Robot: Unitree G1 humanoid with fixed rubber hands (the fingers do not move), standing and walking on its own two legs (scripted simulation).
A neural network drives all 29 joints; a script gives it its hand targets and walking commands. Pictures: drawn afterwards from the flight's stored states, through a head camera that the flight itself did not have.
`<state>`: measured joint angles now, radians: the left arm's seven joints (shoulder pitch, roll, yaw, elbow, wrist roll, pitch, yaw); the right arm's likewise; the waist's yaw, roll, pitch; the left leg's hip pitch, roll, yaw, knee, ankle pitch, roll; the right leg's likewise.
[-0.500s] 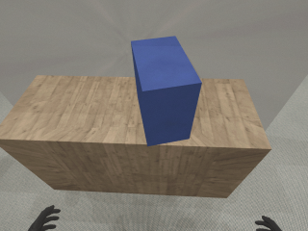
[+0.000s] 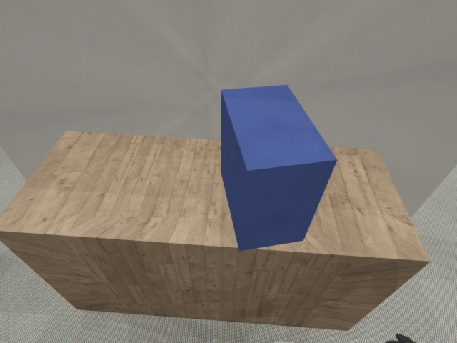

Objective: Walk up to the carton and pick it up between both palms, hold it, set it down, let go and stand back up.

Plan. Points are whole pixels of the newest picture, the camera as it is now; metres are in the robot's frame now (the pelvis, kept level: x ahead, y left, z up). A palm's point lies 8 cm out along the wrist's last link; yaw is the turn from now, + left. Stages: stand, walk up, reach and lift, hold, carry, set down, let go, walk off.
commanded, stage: walk up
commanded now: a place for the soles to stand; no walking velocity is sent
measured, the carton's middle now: (263, 167) +0.52 -0.07 -0.01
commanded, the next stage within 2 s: none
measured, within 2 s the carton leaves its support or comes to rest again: neither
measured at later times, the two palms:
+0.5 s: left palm out of the picture +0.14 +0.27 -0.05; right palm (422, 329) +0.19 -0.36 -0.11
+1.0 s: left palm (69, 314) +0.20 +0.31 -0.08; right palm (401, 321) +0.20 -0.32 -0.10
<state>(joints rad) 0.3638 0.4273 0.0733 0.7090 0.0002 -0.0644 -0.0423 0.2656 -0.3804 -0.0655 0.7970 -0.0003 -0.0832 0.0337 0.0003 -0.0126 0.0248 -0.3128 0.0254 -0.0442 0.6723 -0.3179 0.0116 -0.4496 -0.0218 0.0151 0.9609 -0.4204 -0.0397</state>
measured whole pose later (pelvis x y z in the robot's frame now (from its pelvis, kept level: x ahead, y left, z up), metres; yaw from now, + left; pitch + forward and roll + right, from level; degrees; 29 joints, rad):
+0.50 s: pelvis +0.09 -0.06 +0.01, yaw +0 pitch +0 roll +3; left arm 0.42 0.42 0.07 0.71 0.00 -0.09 0.00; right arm 0.28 -0.38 -0.07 0.73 0.00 -0.03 0.02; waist 0.00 0.03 0.04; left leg -0.46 0.01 -0.04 0.93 -0.38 0.02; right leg -0.32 -0.01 0.01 0.67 -0.34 -0.05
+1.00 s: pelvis +0.12 -0.01 -0.01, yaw +0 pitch +0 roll +0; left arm 0.32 0.42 0.07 0.71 0.00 -0.07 0.01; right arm 0.27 -0.38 -0.07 0.78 0.00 -0.04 0.02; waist 0.00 0.02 0.05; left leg -0.36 0.01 -0.04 0.72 -0.33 -0.01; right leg -0.32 -0.02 0.01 0.72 -0.39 -0.02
